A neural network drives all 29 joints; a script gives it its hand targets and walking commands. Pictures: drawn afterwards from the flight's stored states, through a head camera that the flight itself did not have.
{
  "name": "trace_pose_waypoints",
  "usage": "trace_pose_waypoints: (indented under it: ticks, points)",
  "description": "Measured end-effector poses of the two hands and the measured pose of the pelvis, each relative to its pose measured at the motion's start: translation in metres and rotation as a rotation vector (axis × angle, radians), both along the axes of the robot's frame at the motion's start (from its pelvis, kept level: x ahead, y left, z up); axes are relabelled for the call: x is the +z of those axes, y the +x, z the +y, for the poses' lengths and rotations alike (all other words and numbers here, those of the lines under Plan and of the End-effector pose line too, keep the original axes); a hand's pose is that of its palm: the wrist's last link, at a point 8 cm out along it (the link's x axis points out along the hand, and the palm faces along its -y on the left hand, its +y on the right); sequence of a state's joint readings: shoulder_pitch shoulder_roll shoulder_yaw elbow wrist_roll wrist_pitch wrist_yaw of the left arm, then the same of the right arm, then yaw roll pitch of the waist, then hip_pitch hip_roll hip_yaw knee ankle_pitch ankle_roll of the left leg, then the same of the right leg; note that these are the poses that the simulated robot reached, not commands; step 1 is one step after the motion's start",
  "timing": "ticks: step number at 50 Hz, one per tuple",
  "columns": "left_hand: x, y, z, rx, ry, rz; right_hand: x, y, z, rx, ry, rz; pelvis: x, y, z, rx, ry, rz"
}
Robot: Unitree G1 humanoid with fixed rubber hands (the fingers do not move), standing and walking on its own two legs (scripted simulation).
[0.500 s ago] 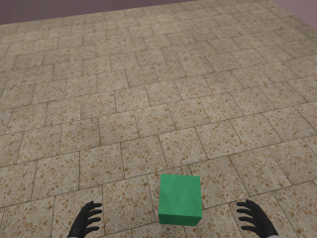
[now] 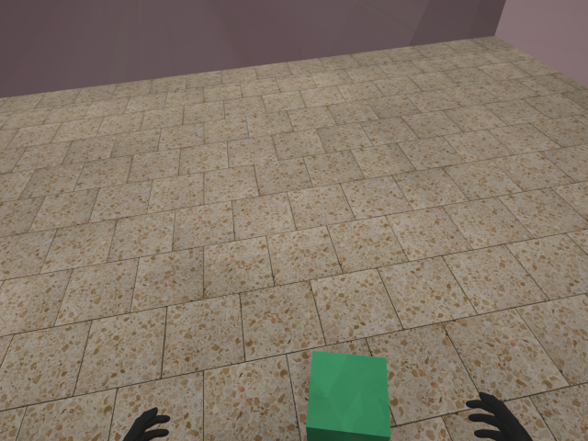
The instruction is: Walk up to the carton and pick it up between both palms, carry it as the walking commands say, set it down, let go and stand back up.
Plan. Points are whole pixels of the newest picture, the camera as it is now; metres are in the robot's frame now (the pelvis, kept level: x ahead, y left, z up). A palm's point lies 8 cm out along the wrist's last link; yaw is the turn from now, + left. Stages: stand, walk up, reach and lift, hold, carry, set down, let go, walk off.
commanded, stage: stand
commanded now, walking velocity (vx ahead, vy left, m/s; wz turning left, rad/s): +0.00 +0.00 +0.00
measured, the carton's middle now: (346, 405) +0.39 -0.09 -0.64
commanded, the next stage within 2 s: none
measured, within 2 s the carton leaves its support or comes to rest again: neither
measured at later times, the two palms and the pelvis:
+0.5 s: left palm out of the picture +0.11 +0.27 -0.08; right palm out of the picture +0.13 -0.31 -0.10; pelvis +0.01 -0.02 +0.00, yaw +2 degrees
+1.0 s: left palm out of the picture +0.09 +0.28 -0.09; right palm out of the picture +0.10 -0.32 -0.10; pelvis +0.00 -0.02 +0.01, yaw +1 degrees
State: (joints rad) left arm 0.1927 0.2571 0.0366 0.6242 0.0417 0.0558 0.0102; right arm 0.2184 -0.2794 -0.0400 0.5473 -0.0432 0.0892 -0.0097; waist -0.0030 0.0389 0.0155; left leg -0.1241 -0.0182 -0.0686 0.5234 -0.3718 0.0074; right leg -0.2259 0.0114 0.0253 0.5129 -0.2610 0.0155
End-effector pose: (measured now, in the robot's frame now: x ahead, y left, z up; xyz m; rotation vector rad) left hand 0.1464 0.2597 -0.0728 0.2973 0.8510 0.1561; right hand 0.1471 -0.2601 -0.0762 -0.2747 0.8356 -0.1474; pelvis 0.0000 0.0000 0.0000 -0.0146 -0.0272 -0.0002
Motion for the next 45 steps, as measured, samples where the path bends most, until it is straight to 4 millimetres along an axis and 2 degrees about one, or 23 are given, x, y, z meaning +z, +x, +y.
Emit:
trace_pose_waypoints:
  ticks: [4,8,24,45]
  points:
    - [-0.002,-0.017,0.019,0.034,0.059,0.062,-0.008,-0.005,-0.016,0.004,-0.025,0.035,0.0,0.002,-0.004,0.004,0.003,0.016]
    - [-0.003,-0.029,0.026,0.055,0.09,0.109,-0.014,-0.006,-0.027,0.008,-0.041,0.069,0.001,0.005,-0.008,0.01,0.006,0.021]
    - [-0.009,-0.031,0.015,0.082,0.076,0.151,-0.022,-0.013,-0.046,0.023,-0.066,0.15,0.004,0.011,-0.021,0.028,0.007,0.015]
    - [-0.013,-0.052,0.022,0.102,0.077,0.213,-0.022,-0.042,-0.06,0.0,-0.089,0.211,0.007,0.001,-0.023,0.021,0.011,-0.008]
